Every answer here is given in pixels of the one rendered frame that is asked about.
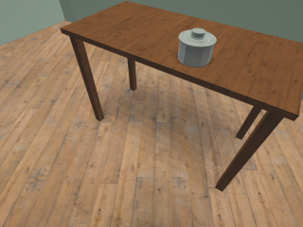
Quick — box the knob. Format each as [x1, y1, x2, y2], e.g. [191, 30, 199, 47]
[191, 27, 205, 38]

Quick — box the pot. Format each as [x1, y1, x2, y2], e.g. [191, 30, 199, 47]
[177, 42, 214, 68]

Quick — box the table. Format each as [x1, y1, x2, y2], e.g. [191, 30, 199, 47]
[60, 1, 303, 192]

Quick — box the lid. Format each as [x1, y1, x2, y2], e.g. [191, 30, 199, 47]
[178, 29, 217, 49]

